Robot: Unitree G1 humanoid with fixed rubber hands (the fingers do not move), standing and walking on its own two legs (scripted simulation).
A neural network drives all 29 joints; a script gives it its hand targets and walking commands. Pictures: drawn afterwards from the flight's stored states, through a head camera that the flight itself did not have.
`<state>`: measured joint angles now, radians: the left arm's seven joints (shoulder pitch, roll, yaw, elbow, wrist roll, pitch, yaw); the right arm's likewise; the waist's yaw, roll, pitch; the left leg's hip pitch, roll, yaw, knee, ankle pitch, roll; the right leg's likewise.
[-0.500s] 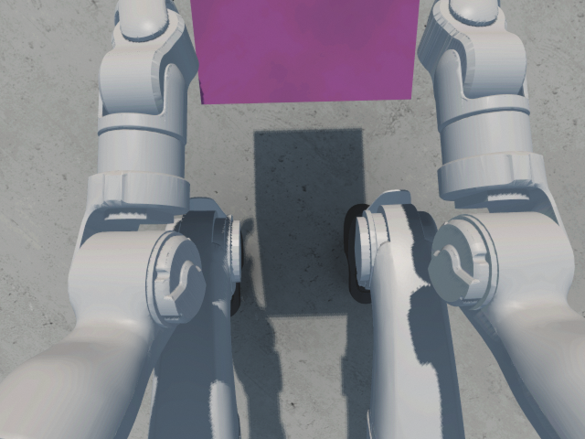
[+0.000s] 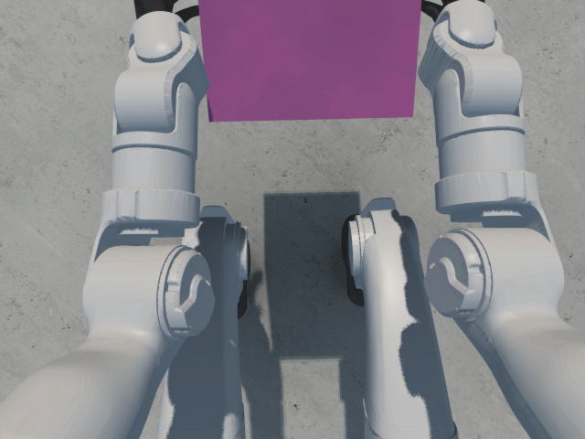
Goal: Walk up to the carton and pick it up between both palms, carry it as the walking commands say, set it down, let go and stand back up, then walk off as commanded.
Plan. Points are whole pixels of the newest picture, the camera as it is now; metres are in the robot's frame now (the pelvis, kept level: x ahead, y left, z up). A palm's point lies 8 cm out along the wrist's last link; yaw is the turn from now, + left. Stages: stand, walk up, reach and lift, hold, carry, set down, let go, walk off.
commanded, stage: reach and lift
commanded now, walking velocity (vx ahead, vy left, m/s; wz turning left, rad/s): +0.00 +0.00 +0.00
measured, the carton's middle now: (306, 22) +0.57 -0.02 -0.16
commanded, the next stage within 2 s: none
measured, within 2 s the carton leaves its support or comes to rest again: neither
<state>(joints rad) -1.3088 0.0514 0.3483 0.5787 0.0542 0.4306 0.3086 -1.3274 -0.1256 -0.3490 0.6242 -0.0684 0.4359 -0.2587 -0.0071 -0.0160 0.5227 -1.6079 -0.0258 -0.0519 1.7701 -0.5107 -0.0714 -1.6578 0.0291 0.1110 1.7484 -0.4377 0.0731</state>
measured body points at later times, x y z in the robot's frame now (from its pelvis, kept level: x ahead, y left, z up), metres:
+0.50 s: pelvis +0.00 +0.00 +0.05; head +0.30 -0.02 +0.37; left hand +0.53 +0.13 -0.02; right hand +0.53 -0.16 -0.02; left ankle +0.14 +0.15 -0.47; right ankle +0.16 -0.14 -0.47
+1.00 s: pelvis +0.07 +0.00 +0.12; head +0.21 -0.01 +0.55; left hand +0.51 +0.13 +0.11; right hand +0.51 -0.16 +0.11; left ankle +0.14 +0.14 -0.47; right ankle +0.16 -0.14 -0.47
